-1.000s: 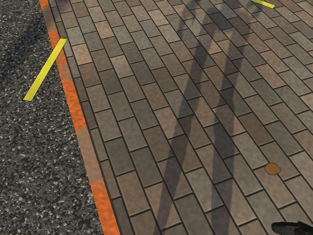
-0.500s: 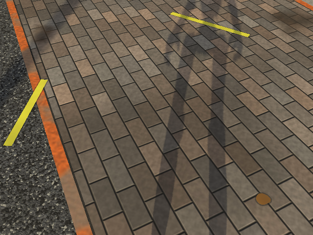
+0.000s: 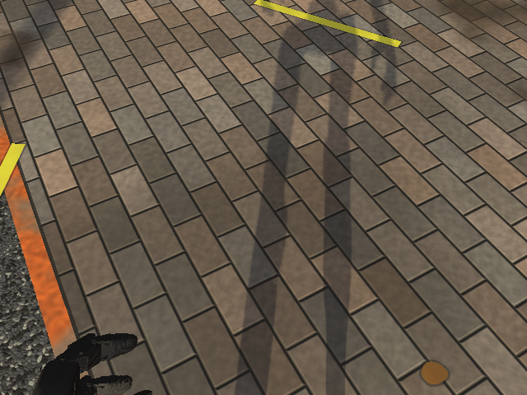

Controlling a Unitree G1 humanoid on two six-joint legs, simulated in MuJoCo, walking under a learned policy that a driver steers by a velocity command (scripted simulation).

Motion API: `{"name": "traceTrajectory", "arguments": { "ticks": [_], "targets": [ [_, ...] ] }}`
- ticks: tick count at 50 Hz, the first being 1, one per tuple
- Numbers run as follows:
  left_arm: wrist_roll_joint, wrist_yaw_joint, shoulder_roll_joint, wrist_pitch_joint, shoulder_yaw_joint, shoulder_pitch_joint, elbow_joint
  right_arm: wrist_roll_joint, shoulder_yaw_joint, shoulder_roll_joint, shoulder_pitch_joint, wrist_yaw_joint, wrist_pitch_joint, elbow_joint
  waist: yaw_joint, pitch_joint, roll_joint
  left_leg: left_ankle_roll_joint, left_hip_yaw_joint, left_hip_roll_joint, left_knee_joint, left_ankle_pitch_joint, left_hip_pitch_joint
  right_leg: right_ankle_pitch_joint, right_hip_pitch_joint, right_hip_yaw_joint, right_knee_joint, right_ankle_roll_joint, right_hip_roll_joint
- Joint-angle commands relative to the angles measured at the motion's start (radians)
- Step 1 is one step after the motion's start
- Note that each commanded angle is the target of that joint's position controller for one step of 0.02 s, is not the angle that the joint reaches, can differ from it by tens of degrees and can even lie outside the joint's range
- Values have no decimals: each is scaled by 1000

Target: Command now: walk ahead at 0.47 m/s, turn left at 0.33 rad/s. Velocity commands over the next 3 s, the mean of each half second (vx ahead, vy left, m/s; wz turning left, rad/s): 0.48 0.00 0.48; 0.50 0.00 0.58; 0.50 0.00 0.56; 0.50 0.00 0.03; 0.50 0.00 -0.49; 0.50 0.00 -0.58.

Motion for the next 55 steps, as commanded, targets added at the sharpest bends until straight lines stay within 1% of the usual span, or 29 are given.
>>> {"name": "traceTrajectory", "arguments": {
  "ticks": [1,2,3,4,5,6,8,12,20,22,24,25,27,28,29,30,31,32,33,34,38,43,48,50,51,52,53,54,55],
  "targets": [
    [19,30,250,-3,99,410,33,-31,-10,-98,-82,-2,-10,-101,278,-248,-16,81,-38,79,498,418,-403,-124,679,182,18,-97,-173],
    [33,22,316,4,105,447,50,-8,21,24,59,-1,-25,-120,198,-395,-326,36,-11,-58,834,-142,-691,-402,895,656,-153,-234,-405],
    [27,19,210,2,80,412,44,20,-9,-98,10,0,-30,-108,218,-305,-230,41,-92,-7,963,-133,-785,-583,793,728,-259,-214,-383],
    [15,20,164,-3,63,333,42,31,-28,-150,-80,-1,-31,-137,205,-158,-171,53,-72,34,985,-41,-836,-540,669,567,-265,-175,-357],
    [16,18,137,-7,54,267,43,21,-29,-139,-117,-6,-27,-142,175,-96,-105,53,-55,78,961,42,-802,-392,550,436,-277,-156,-317],
    [23,14,107,-11,48,224,50,6,-33,-123,-127,-8,-21,-142,148,-56,-96,50,-61,104,915,97,-764,-278,459,327,-298,-145,-276],
    [32,13,86,-24,47,180,67,9,-34,-83,-104,-3,3,-141,106,-36,-113,44,-62,135,871,145,-681,-170,362,194,-351,-140,-239],
    [34,25,122,-36,63,190,105,-1,-35,-57,-178,0,34,-191,94,18,-50,21,-74,146,772,245,-761,-56,337,58,-406,-171,-257],
    [17,44,190,-5,85,277,157,-7,-15,-36,-420,49,19,-289,177,84,-7,38,39,117,396,452,-769,37,461,-162,-398,-138,-255],
    [6,42,203,10,91,301,171,-5,-15,-45,-459,59,20,-318,186,94,-12,61,64,106,350,392,-779,79,535,-184,-360,-125,-272],
    [-3,42,227,25,98,298,175,-5,-25,-66,-455,66,22,-340,163,69,-35,94,112,63,326,293,-722,309,585,-211,-268,-107,-280],
    [-7,43,243,33,101,289,172,-5,-37,-86,-416,65,25,-341,134,27,-57,115,146,23,329,238,-645,508,598,-226,-180,-95,-278],
    [-12,47,235,48,93,268,161,3,-95,-183,-131,51,31,-273,-22,-133,-43,182,177,-78,258,264,-237,655,475,-277,214,-41,-218],
    [26,49,165,39,66,296,137,8,-130,-288,4,27,43,-244,-48,-224,122,250,-110,96,241,278,64,189,190,-279,555,15,-161],
    [34,41,60,4,31,337,75,6,-129,-359,-71,29,29,-282,68,-339,301,454,-734,313,43,19,304,-534,-201,-98,873,70,65],
    [-7,28,161,-34,48,222,63,-4,-101,-264,-52,40,13,-297,-11,-361,143,422,-775,333,-59,-21,306,-507,-303,84,923,43,25],
    [-33,22,175,-51,51,162,42,-11,-86,-209,-75,41,-1,-286,-3,-231,114,379,-620,302,-50,47,212,-423,-358,72,884,16,-18],
    [-15,30,162,-57,47,165,53,-8,-76,-177,-137,41,-9,-292,48,-143,25,340,-489,253,-40,166,54,-343,-308,72,788,7,-67],
    [14,38,172,-53,56,171,66,-12,-65,-138,-203,36,-11,-305,86,-108,27,313,-393,212,-44,270,-69,-293,-230,76,695,12,-98],
    [22,36,175,-40,60,191,73,-23,-57,-122,-239,31,-10,-325,116,-87,45,306,-346,185,-68,337,-149,-257,-169,80,658,17,-113],
    [38,36,130,-6,51,148,48,-15,-68,-161,-209,8,-17,-321,124,-47,35,313,-243,143,-109,502,-273,-136,-142,47,469,76,-88],
    [25,20,92,-15,30,-35,-2,-6,-74,-174,-136,-11,-5,-298,53,-6,86,240,-188,76,-93,371,-331,158,-50,28,100,91,-8],
    [12,-1,143,-35,45,-73,-26,1,-75,-164,-83,-19,8,-276,52,-6,114,215,-318,136,24,321,-207,94,-11,75,-18,53,12],
    [11,-1,163,-43,57,-2,-11,-3,-77,-164,-98,-21,17,-281,93,-23,147,196,-356,141,93,385,-183,2,76,59,-37,21,19],
    [17,5,185,-48,72,93,14,-5,-68,-140,-112,-19,18,-289,144,-74,142,170,-336,96,187,452,-202,7,219,44,-72,-7,19],
    [35,13,229,-52,86,231,29,-17,-47,-88,-120,-14,16,-309,209,-208,81,134,-276,38,424,387,-300,-25,471,150,-40,-65,-105],
    [51,17,315,-40,108,355,55,4,-26,-17,13,-14,8,-333,177,-368,-206,53,-140,-112,783,6,-656,-220,855,573,-92,-222,-343],
    [23,8,251,-33,94,362,65,17,-30,-88,36,-16,3,-328,176,-362,-283,39,-142,-64,956,-170,-829,-465,876,808,-186,-251,-409],
    [16,12,174,-25,73,308,48,18,-51,-167,-56,-15,7,-326,199,-214,-163,33,-142,-14,1014,-83,-881,-516,751,667,-213,-204,-370]
  ]
}}
Next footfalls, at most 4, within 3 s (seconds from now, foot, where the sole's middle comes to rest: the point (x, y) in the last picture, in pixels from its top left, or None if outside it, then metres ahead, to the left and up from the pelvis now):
0.02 right None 0.17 -0.13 -0.76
0.54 left None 0.41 0.18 -0.76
1.04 right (195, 293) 0.76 0.13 -0.76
1.56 left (51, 304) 0.77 0.52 -0.76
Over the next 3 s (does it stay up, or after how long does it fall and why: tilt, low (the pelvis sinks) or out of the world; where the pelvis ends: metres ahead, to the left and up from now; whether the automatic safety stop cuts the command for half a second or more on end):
stays up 1.36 0.86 0.01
